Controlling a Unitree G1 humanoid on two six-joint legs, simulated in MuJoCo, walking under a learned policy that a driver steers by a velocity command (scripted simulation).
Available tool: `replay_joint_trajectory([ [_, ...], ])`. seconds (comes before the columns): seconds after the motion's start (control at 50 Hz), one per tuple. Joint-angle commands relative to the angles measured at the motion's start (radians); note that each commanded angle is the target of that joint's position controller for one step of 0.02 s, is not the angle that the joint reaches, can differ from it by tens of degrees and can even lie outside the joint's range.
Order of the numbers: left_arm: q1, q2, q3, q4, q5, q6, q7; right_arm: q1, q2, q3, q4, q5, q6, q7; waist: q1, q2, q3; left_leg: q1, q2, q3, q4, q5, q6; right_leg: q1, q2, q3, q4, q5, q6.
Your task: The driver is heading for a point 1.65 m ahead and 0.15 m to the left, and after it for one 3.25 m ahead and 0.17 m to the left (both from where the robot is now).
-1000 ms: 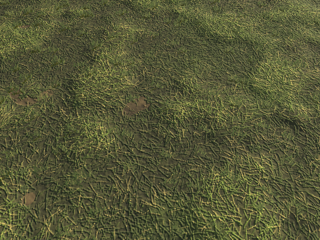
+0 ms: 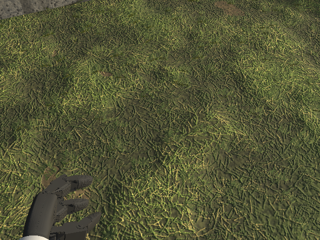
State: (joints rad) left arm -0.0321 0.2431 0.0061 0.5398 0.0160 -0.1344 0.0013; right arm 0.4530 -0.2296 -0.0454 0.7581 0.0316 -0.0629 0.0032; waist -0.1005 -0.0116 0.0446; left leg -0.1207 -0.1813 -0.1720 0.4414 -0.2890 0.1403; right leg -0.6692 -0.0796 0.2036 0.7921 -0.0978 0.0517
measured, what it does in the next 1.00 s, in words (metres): walks ahead: right foot, then left foot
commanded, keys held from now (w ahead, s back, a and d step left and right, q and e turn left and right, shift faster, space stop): w+q+shift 0.28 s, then w+shift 0.26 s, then w+e+shift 0.46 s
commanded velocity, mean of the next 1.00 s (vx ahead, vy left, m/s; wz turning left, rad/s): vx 1.00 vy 0.00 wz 0.24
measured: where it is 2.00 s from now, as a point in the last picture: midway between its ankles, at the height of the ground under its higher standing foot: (111, 58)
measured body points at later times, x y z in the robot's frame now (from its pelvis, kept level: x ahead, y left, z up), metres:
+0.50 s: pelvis +0.42 -0.03 -0.02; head +0.44 -0.01 +0.43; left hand +0.23 +0.18 -0.14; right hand +0.76 -0.10 -0.05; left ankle +0.56 +0.18 -0.67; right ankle +0.31 -0.21 -0.74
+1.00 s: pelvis +0.85 +0.17 -0.03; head +0.87 +0.15 +0.42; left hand +0.99 +0.45 -0.10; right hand +0.92 -0.10 -0.16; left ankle +0.64 +0.19 -0.74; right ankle +1.12 +0.11 -0.68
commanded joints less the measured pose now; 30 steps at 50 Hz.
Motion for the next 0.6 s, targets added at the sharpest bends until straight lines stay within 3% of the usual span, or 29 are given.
replay_joint_trajectory([
  [0.02,-0.075,0.071,0.034,-0.076,-0.026,-0.002,-0.001,-0.079,-0.194,-0.061,-0.08,0.015,-0.008,-0.022,0.016,0.067,0.006,-0.361,0.134,-0.217,-0.182,-0.019,0.09,0.383,0.113,-0.135,-0.221,0.215,0.046],
  [0.08,-0.055,0.142,0.07,-0.073,-0.06,-0.013,-0.001,-0.06,-0.166,-0.063,-0.066,0.023,0.0,-0.029,0.035,0.125,-0.022,-0.157,0.175,-0.288,-0.056,-0.001,0.049,0.386,0.097,-0.078,-0.317,0.152,0.034],
  [0.1,0.025,0.174,0.09,-0.054,-0.064,-0.018,0.002,-0.075,-0.167,-0.066,-0.071,0.015,0.004,-0.027,0.088,0.138,-0.068,-0.112,0.179,-0.288,0.039,0.127,0.026,0.458,0.101,-0.091,-0.312,0.094,0.014],
  [0.12,0.202,0.205,0.115,-0.021,-0.068,-0.02,0.006,-0.111,-0.164,-0.063,-0.088,-0.002,0.006,-0.019,0.196,0.14,-0.171,-0.116,0.156,-0.245,0.241,0.277,-0.014,0.63,0.074,-0.099,-0.274,0.035,-0.013],
  [0.14,0.459,0.242,0.124,0.018,-0.061,-0.011,0.016,-0.143,-0.092,-0.034,-0.127,-0.036,0.008,-0.007,0.306,0.073,-0.359,-0.284,0.132,-0.172,0.583,0.203,-0.045,0.967,-0.07,0.04,-0.184,-0.172,-0.054],
  [0.16,0.496,0.344,0.13,0.041,0.0,-0.009,-0.004,0.068,0.028,0.004,-0.175,0.023,-0.003,0.002,0.154,-0.447,-0.507,-0.61,0.037,-0.08,0.944,-0.326,-0.084,1.237,-0.337,0.692,-0.437,-0.591,-0.242],
  [0.18,0.43,0.266,0.121,0.03,-0.008,-0.001,-0.013,0.034,-0.061,0.006,-0.157,0.062,0.005,-0.01,0.176,-0.436,-0.399,-0.777,0.158,-0.022,1.07,-0.201,-0.082,1.158,-0.359,0.844,-0.529,-0.913,-0.258],
  [0.2,0.373,0.18,0.105,0.019,-0.02,0.009,-0.004,-0.099,-0.138,-0.009,-0.162,0.036,0.011,-0.014,0.215,-0.262,-0.234,-0.813,0.187,0.026,1.087,-0.109,-0.084,1.017,-0.304,0.648,-0.533,-0.786,-0.222],
  [0.22,0.357,0.163,0.097,0.041,-0.012,0.019,-0.001,-0.182,-0.158,-0.017,-0.173,0.004,0.015,-0.012,0.214,-0.08,-0.146,-0.771,0.222,0.054,1.049,-0.055,-0.083,0.885,-0.255,0.457,-0.517,-0.551,-0.194],
  [0.24,0.349,0.157,0.094,0.066,-0.003,0.023,-0.002,-0.245,-0.15,-0.02,-0.197,-0.017,0.013,-0.005,0.2,-0.016,-0.077,-0.735,0.255,0.055,0.992,-0.024,-0.08,0.771,-0.213,0.319,-0.514,-0.37,-0.183],
  [0.26,0.328,0.137,0.086,0.088,0.004,0.02,0.0,-0.25,-0.139,-0.023,-0.208,-0.007,0.018,0.006,0.166,-0.038,-0.042,-0.69,0.29,0.043,0.947,-0.004,-0.077,0.692,-0.184,0.215,-0.524,-0.269,-0.174],
  [0.28,0.32,0.104,0.077,0.11,-0.002,0.016,-0.004,-0.25,-0.124,-0.023,-0.212,0.01,0.028,0.012,0.151,-0.067,-0.026,-0.68,0.308,0.048,0.926,-0.007,-0.073,0.663,-0.163,0.137,-0.538,-0.213,-0.164],
  [0.32,0.344,0.071,0.066,0.158,-0.02,0.01,-0.015,-0.262,-0.079,-0.008,-0.23,0.018,0.038,0.019,0.128,-0.069,-0.002,-0.698,0.323,0.049,0.891,-0.009,-0.065,0.619,-0.154,0.064,-0.564,-0.142,-0.177],
  [0.36,0.358,0.105,0.071,0.185,-0.018,0.006,-0.017,-0.288,-0.063,0.003,-0.239,0.008,0.034,0.024,0.111,-0.032,0.039,-0.744,0.309,0.029,0.831,0.062,-0.072,0.589,-0.167,0.01,-0.602,-0.066,-0.202],
  [0.4,0.365,0.136,0.075,0.201,-0.008,0.002,-0.016,-0.337,-0.079,0.006,-0.243,0.003,0.024,0.029,0.108,-0.007,0.084,-0.755,0.281,0.028,0.695,0.169,-0.081,0.566,-0.155,-0.078,-0.646,0.023,-0.21],
  [0.44,0.398,0.157,0.074,0.224,-0.011,0.002,-0.011,-0.424,-0.088,0.011,-0.257,-0.004,0.007,0.043,0.131,0.017,0.116,-0.712,0.258,0.095,0.525,0.282,-0.071,0.565,-0.136,-0.171,-0.692,0.095,-0.192],
  [0.48,0.483,0.173,0.067,0.266,-0.02,0.006,-0.006,-0.527,-0.071,0.02,-0.286,-0.007,-0.009,0.06,0.17,0.037,0.128,-0.663,0.23,0.157,0.393,0.346,-0.054,0.622,-0.145,-0.219,-0.735,0.196,-0.185],
  [0.5,0.506,0.194,0.067,0.283,-0.028,0.011,-0.005,-0.562,-0.062,0.025,-0.302,-0.001,-0.019,0.07,0.172,0.011,0.145,-0.638,0.224,0.181,0.318,0.338,-0.043,0.653,-0.158,-0.245,-0.728,0.292,-0.181],
  [0.54,0.531,0.224,0.063,0.308,-0.026,0.025,0.001,-0.606,-0.093,0.011,-0.321,-0.002,-0.031,0.08,0.157,-0.055,0.114,-0.515,0.152,0.275,0.233,0.283,-0.02,0.726,-0.163,-0.303,-0.664,0.715,-0.173],
  [0.56,0.559,0.236,0.059,0.328,-0.026,0.033,0.008,-0.597,-0.115,-0.001,-0.331,-0.007,-0.03,0.077,0.124,-0.111,0.066,-0.431,0.115,0.303,0.229,0.219,-0.003,0.764,-0.182,-0.298,-0.586,0.973,-0.178],
  [0.58,0.56,0.255,0.057,0.347,-0.024,0.041,0.013,-0.483,-0.157,-0.023,-0.32,-0.007,-0.022,0.069,0.038,-0.172,-0.014,-0.278,0.101,0.29,0.226,0.166,0.024,0.775,-0.206,-0.277,-0.44,1.171,-0.18],
  [0.6,0.518,0.28,0.057,0.353,-0.025,0.052,0.016,-0.258,-0.207,-0.052,-0.265,-0.005,-0.011,0.05,-0.099,-0.197,-0.125,-0.004,0.112,0.254,0.176,0.208,0.051,0.696,-0.199,-0.274,-0.214,1.232,-0.167],
])
Velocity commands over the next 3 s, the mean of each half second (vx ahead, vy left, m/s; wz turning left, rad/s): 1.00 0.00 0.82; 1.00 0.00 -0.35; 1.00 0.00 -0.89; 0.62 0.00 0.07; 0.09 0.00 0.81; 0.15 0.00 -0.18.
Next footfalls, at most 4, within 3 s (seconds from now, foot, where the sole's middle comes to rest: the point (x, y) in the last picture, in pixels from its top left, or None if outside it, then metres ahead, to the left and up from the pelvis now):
0.14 right None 0.35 -0.19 -0.77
0.62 left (101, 201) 0.67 0.21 -0.77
1.08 right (111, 116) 1.16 0.17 -0.77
1.50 left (83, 69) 1.56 0.34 -0.77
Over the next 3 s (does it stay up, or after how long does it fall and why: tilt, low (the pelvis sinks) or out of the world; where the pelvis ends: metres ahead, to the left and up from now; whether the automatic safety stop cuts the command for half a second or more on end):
stays up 1.80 0.17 0.00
